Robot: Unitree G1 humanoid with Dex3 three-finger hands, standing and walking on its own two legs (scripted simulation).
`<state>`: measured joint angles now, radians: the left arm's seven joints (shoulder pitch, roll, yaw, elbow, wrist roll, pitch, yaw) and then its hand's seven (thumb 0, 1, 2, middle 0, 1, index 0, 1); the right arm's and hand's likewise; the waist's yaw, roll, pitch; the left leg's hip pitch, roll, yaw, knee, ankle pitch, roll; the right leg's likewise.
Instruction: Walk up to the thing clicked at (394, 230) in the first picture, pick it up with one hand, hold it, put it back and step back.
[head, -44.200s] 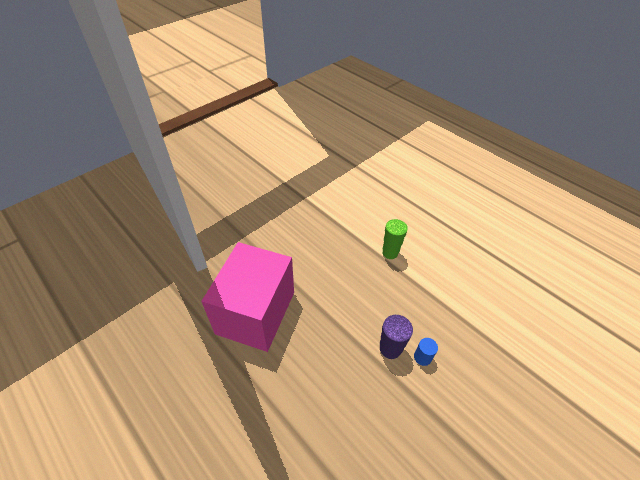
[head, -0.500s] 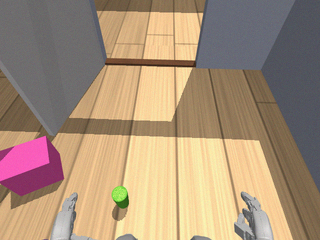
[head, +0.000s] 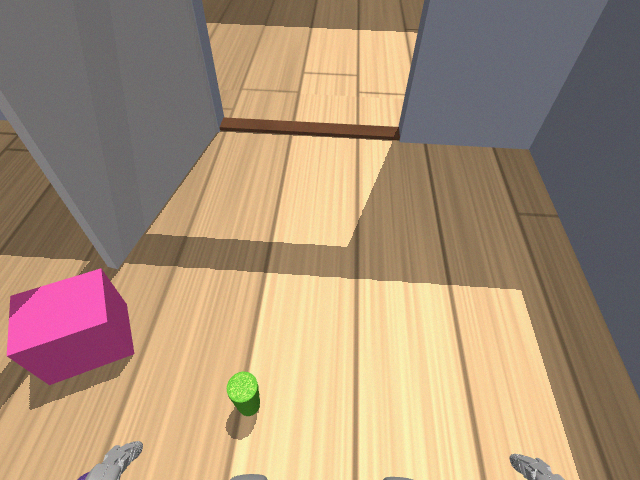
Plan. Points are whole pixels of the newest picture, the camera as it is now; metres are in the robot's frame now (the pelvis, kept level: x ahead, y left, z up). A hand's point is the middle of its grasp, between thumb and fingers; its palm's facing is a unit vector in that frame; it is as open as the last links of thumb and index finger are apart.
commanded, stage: stand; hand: left
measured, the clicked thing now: (245, 396) +0.42 +0.21 -0.66
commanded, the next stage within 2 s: step back in 1.88 s
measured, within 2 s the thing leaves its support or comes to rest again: neither
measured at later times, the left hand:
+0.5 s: hand out of the picture +0.04 +0.26 -0.13, palm faces -0.02 -0.94 -0.35, open 7.4 cm
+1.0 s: hand out of the picture +0.04 +0.25 -0.12, palm faces -0.03 -0.94 -0.35, open 7.4 cm
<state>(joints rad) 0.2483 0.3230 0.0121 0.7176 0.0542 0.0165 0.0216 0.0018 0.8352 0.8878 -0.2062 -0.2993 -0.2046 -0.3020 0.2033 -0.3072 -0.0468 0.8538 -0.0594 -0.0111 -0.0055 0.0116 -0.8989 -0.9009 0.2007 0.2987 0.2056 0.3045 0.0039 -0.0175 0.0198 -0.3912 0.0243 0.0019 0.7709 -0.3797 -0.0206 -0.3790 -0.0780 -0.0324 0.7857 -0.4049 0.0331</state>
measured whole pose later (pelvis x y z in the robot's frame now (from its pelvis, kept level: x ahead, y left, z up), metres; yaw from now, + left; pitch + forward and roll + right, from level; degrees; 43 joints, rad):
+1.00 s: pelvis -0.01 +0.00 +0.04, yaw +0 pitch -4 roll +0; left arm 0.14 0.33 0.00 1.15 0.03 -0.01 0.01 0.00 0.90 0.90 -0.21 -0.30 -0.20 -0.30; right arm 0.15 -0.33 -0.03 1.15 -0.02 0.01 0.01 0.01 -0.90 -0.90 0.20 0.30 0.20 0.30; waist 0.00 0.01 0.06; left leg -0.14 0.03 0.01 0.37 -0.16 -0.02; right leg -0.13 -0.06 -0.05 0.38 -0.18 0.04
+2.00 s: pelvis -0.01 +0.00 +0.03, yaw +0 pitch -3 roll -1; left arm 0.09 0.34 0.05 1.07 0.00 0.01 0.00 0.00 0.90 0.90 -0.21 -0.30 -0.20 -0.30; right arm 0.08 -0.37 -0.04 1.07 0.00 0.03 0.02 0.01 -0.90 -0.90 0.20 0.30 0.20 0.30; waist -0.01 0.02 0.13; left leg -0.24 0.04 -0.01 0.53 -0.22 0.00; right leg -0.18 -0.04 -0.06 0.45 -0.22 0.02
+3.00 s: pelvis -0.24 +0.06 +0.01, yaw +0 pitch -3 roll +1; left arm 0.10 0.39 0.07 0.77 0.02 0.06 0.01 0.00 0.90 0.90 -0.21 -0.30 -0.20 -0.30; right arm 0.20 -0.38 -0.06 0.89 -0.03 0.03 0.00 0.01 -0.90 -0.90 0.20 0.30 0.20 0.30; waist 0.00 -0.06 0.19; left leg -0.25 -0.06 -0.01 0.66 -0.36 0.03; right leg -0.41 -0.05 0.03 0.78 -0.37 -0.01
